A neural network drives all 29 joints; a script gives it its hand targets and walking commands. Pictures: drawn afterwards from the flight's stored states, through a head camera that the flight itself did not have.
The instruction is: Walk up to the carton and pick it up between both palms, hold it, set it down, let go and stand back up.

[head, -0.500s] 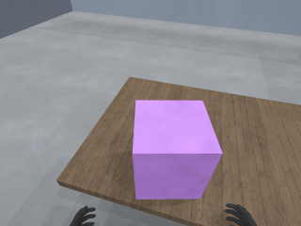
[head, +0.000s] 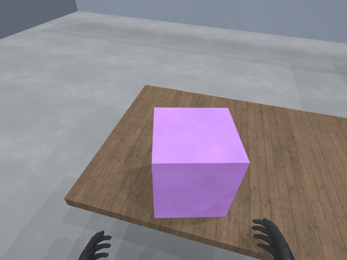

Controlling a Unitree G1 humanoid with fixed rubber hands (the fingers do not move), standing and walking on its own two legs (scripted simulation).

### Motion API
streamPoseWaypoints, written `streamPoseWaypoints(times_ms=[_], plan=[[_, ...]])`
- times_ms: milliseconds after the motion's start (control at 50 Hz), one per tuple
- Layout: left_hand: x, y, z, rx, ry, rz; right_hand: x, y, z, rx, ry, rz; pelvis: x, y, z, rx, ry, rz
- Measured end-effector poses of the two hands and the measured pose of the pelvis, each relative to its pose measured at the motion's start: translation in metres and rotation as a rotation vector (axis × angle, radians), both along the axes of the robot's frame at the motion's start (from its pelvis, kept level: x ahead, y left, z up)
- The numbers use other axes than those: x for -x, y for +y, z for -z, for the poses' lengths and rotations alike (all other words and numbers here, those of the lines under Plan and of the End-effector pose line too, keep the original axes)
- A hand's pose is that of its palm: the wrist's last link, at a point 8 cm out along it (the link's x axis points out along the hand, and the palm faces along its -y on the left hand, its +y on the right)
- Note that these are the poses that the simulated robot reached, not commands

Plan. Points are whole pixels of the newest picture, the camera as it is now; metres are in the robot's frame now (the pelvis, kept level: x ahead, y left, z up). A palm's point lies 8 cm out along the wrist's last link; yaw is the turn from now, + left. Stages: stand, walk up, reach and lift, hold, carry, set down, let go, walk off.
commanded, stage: let go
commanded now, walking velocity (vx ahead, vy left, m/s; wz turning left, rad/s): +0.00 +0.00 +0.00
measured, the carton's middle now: (190, 163) +0.40 -0.03 +0.01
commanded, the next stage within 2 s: stand in 0.16 s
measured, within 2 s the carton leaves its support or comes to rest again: neither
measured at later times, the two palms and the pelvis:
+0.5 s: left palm out of the picture +0.10 +0.27 -0.07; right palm (288, 256) +0.19 -0.25 -0.04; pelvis -0.02 -0.02 -0.01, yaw +0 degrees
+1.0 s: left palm out of the picture +0.12 +0.30 -0.09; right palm (291, 258) +0.18 -0.25 -0.04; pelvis -0.01 +0.02 -0.01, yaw -1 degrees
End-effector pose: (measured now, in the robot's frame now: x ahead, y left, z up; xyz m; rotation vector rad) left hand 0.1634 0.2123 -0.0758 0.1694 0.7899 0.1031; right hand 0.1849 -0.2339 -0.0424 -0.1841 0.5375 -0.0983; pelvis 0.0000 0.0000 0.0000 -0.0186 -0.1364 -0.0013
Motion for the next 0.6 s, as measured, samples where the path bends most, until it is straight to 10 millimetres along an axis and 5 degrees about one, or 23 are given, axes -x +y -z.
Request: streamPoseWaypoints(times_ms=[240,460,600], plan=[[0.006,-0.014,-0.004,-0.003,-0.013,0.0,-0.001,-0.004,0.001,-0.003,-0.011,-0.048,0.01,-0.015,0.001,-0.018,0.002,-0.008],[0.063,0.056,-0.001,-0.153,0.055,-0.086,-0.001,-0.018,0.002,0.029,-0.034,-0.108,0.015,-0.021,0.008,-0.012,0.062,-0.004],[0.063,0.067,-0.003,-0.157,0.055,-0.077,0.001,-0.017,0.002,0.053,-0.039,-0.095,0.018,-0.013,0.009,-0.011,0.069,-0.002]])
